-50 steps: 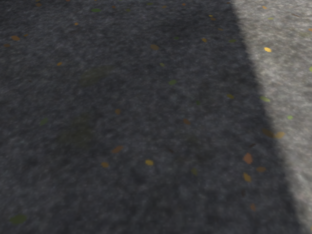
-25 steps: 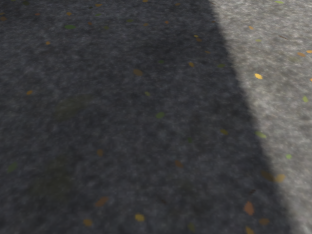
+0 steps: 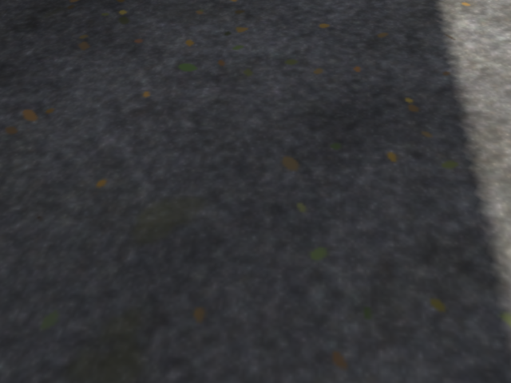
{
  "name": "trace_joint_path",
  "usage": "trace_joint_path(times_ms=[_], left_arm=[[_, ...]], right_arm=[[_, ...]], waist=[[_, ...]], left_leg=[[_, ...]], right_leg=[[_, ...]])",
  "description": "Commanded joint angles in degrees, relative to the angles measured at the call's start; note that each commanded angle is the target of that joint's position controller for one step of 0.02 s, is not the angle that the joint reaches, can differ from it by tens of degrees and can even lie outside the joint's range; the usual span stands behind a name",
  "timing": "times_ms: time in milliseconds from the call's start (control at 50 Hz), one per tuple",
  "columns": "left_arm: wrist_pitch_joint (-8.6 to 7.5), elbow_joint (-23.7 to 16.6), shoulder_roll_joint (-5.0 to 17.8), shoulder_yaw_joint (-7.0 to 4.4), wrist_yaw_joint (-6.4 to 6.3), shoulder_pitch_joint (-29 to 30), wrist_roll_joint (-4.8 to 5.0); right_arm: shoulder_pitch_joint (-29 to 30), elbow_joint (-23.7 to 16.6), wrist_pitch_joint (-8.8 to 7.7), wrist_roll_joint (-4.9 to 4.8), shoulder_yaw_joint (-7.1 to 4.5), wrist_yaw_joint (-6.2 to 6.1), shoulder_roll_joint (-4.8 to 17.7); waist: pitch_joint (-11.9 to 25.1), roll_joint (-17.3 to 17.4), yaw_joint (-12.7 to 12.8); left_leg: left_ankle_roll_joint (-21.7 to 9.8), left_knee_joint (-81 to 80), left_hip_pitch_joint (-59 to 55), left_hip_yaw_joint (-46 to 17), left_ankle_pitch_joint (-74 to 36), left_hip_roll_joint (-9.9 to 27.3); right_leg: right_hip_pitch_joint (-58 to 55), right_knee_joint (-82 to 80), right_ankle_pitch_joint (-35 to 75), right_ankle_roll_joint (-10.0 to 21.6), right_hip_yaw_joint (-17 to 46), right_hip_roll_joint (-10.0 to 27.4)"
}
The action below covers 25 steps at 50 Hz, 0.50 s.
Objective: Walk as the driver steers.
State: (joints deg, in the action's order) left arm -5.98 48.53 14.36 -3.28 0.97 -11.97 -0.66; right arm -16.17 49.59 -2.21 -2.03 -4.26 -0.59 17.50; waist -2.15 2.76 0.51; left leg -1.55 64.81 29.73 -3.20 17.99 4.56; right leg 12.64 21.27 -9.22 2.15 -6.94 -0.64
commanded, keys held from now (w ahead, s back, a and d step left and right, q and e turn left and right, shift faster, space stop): q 0.10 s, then no key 0.90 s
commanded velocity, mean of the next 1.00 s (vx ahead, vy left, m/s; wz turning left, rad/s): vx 0.11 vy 0.00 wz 0.17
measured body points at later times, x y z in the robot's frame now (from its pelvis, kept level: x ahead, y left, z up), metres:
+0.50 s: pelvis +0.15 +0.05 -0.01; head +0.19 +0.07 +0.44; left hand +0.23 +0.34 -0.14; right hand +0.34 -0.18 -0.11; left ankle +0.22 +0.14 -0.74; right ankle +0.16 -0.11 -0.70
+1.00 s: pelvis +0.20 +0.03 +0.00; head +0.21 +0.03 +0.44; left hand +0.22 +0.28 -0.15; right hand +0.34 -0.22 -0.14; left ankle +0.22 +0.14 -0.74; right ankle +0.19 -0.10 -0.74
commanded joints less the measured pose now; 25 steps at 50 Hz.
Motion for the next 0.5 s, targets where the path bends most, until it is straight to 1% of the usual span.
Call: trace_joint_path(times_ms=[20, 40, 60, 100, 140, 180, 220, 240, 260, 280, 300, 320, 340, 360, 380, 400, 420, 440, 460, 500], left_arm=[[-1.26, -2.39, 7.10, -1.74, -0.52, 3.09, -0.38], [-1.05, -2.10, 7.74, -1.96, -0.88, 3.37, -0.44], [-0.70, -1.97, 8.45, -2.19, -1.28, 3.61, -0.44], [0.18, -1.98, 9.47, -2.45, -2.08, 4.11, -0.19], [0.97, -0.95, 10.19, -2.59, -2.53, 1.86, 0.39], [1.77, 0.11, 11.13, -2.86, -2.53, 0.72, 1.33], [2.52, 0.66, 12.03, -3.21, -2.57, 1.36, 2.32], [2.83, 0.70, 12.25, -3.29, -2.68, 2.30, 2.71], [3.12, 0.86, 11.53, -3.06, -2.71, 2.55, 2.70], [3.15, 1.23, 9.67, -2.44, -2.54, -0.99, 1.36], [2.77, 0.08, 5.15, -0.71, -1.77, -4.77, -1.23], [2.85, 1.41, 4.61, 0.15, -1.02, -7.58, -0.06], [3.59, 1.49, 8.66, -1.01, -0.79, -3.56, 2.08], [4.28, 0.76, 8.24, -0.98, -1.12, -0.09, 2.55], [5.08, 1.17, 8.03, -1.11, -1.94, 1.37, 1.79], [5.98, 1.39, 8.62, -1.44, -2.66, 1.53, 1.19], [6.67, 2.01, 8.33, -1.46, -3.01, 0.34, 1.05], [6.98, 2.69, 7.54, -1.36, -3.34, -0.69, 0.95], [7.11, 3.18, 6.90, -1.21, -3.62, -1.12, 0.91], [7.25, 3.56, 6.00, -0.86, -3.86, -0.09, 0.82]], right_arm=[[-1.16, -4.23, 1.07, 0.47, -0.89, -0.17, 1.69], [-0.41, -5.02, 1.21, 0.85, -0.86, -0.12, 1.51], [0.41, -5.65, 1.18, 1.14, -0.74, 0.14, 1.20], [3.51, -6.95, 1.04, 1.36, -0.30, 1.03, 0.27], [7.00, -8.50, 0.94, 1.65, -0.05, 1.87, -0.16], [8.49, -9.82, 1.10, 1.77, -0.28, 2.45, 0.71], [8.36, -10.53, 1.18, 2.09, -0.78, 2.81, 2.25], [6.23, -10.12, 1.07, 2.32, -1.26, 2.88, 3.25], [1.68, -8.70, 0.77, 2.47, -2.22, 2.67, 4.97], [-1.72, -7.87, 0.65, 2.61, -3.67, 1.79, 9.63], [-2.52, -8.80, 0.94, 3.88, -3.97, 0.56, 13.86], [-0.70, -9.83, 0.70, 3.82, -1.84, 0.79, 9.11], [1.67, -10.26, 0.65, 3.11, -1.02, 1.42, 6.02], [4.79, -9.74, 0.43, 2.48, -0.68, 1.61, 4.92], [7.13, -9.57, 0.44, 2.27, -0.42, 1.58, 4.31], [9.34, -9.44, 0.56, 2.47, -0.36, 1.32, 4.28], [10.76, -9.31, 0.71, 3.10, -0.55, 1.11, 4.93], [11.38, -9.06, 0.69, 3.55, -0.57, 0.85, 4.76], [11.78, -8.72, 0.62, 3.67, -0.50, 0.60, 4.36], [11.96, -7.79, 0.60, 3.55, -0.42, 0.13, 4.09]], waist=[[0.01, -7.14, -1.70], [-0.37, -6.93, -2.03], [-0.20, -7.07, -2.03], [0.20, -6.90, -1.02], [1.22, -6.16, 0.65], [2.08, -6.61, 0.74], [2.56, -7.35, -0.43], [3.61, -7.28, -2.11], [6.11, -5.67, -4.60], [9.74, 0.48, -5.03], [15.77, 13.68, -2.20], [26.70, 10.73, -1.55], [22.62, 4.60, -2.86], [15.87, 2.77, -2.12], [11.87, 0.37, -1.49], [9.81, 1.11, -0.14], [8.97, 2.49, 1.05], [9.05, 3.14, 1.48], [9.34, 3.40, 1.56], [9.67, 3.73, 0.94]], left_leg=[[1.27, -2.07, 6.32, -2.46, -4.41, 3.50], [1.91, -5.48, 6.48, -1.85, -6.28, 3.26], [2.29, -9.36, 5.63, -0.66, -9.21, 2.97], [2.26, -17.58, 2.30, 2.18, -15.61, 2.07], [1.91, -23.44, -0.13, 3.63, -18.68, 0.61], [0.93, -27.17, -0.94, 3.45, -17.02, -0.24], [-0.75, -29.80, -2.49, 3.69, -13.01, -1.34], [-1.86, -32.60, -5.82, 4.39, -13.02, -2.59], [-3.27, -37.27, -12.93, 5.35, -17.78, -4.63], [-5.02, -39.02, -22.41, 1.72, -39.72, -2.18], [-14.02, -33.53, -40.21, -15.73, -69.16, 12.48], [-22.10, -36.75, -41.59, -26.46, -62.72, 19.94], [-20.16, -39.66, -35.90, -21.39, -52.16, 16.34], [-17.00, -40.99, -31.22, -16.73, -42.14, 13.31], [-14.64, -43.14, -25.68, -14.73, -33.98, 11.50], [-13.35, -45.31, -19.71, -12.66, -28.86, 10.01], [-12.68, -46.97, -15.39, -11.02, -25.71, 8.75], [-12.66, -47.82, -13.83, -10.05, -23.91, 8.19], [-12.67, -48.27, -13.17, -9.13, -22.44, 7.74], [-12.14, -49.21, -12.64, -8.19, -16.64, 7.12]], right_leg=[[-3.16, -12.60, 18.06, 8.59, 9.30, 16.45], [-2.98, -12.05, 24.02, 8.63, 6.31, 16.07], [-2.89, -11.57, 27.24, 8.37, 3.46, 15.35], [-2.48, -10.65, 29.33, 7.63, -1.27, 13.80], [-4.49, -9.20, 31.09, 7.74, -2.05, 14.21], [-8.33, -6.67, 31.52, 7.37, -1.53, 15.72], [-10.81, -2.55, 32.96, 6.33, -0.81, 17.10], [-11.16, 1.42, 34.67, 5.26, -0.91, 16.66], [-10.38, 8.61, 33.79, 3.42, -1.96, 14.33], [-5.99, 19.32, 24.15, -0.06, -4.06, 9.82], [12.33, 38.83, -17.98, -4.26, -3.97, 2.89], [13.97, 48.10, -33.54, -5.29, 8.09, 1.06], [15.18, 49.37, -30.98, -5.13, 10.67, 3.16], [18.64, 47.56, -28.54, -4.70, 9.78, 4.67], [18.76, 44.27, -25.55, -4.81, 9.79, 5.76], [15.29, 41.06, -22.26, -5.06, 9.98, 6.38], [11.54, 38.47, -19.58, -5.31, 9.24, 5.76], [9.33, 35.54, -18.38, -5.49, 8.84, 5.34], [7.64, 32.39, -17.66, -5.61, 8.63, 5.14], [4.78, 26.25, -14.82, -5.35, 8.42, 4.92]])
Next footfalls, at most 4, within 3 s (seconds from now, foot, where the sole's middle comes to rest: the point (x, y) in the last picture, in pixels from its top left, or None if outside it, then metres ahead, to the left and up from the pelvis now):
0.28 left None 0.26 0.15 -0.78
0.62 right None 0.23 -0.10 -0.78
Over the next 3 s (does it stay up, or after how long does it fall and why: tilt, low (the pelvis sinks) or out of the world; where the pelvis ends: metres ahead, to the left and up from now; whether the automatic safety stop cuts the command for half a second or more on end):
stays up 0.24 0.03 -0.01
